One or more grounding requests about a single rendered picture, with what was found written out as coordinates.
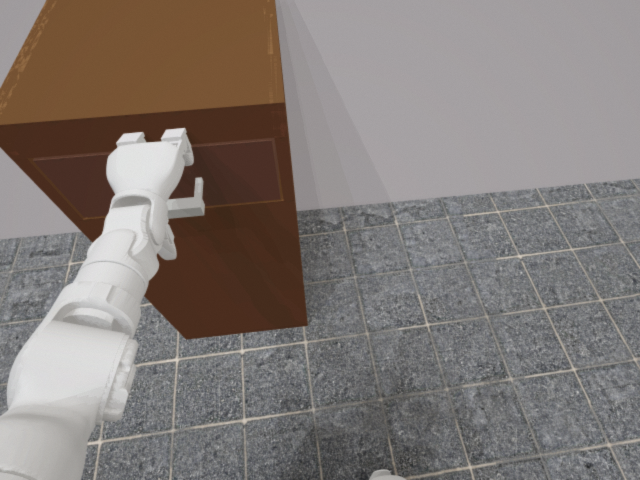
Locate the left robot hand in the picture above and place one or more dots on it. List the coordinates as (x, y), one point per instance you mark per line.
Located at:
(152, 166)

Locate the handle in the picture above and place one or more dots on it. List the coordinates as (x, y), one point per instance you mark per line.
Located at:
(188, 207)

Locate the left robot upper arm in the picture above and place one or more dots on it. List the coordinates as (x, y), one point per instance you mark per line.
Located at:
(74, 378)

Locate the left robot forearm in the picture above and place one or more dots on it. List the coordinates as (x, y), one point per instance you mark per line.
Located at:
(109, 287)

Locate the cabinet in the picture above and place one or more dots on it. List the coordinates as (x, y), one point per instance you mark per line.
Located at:
(90, 71)

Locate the drawer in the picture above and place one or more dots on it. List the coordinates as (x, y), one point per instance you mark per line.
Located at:
(232, 172)

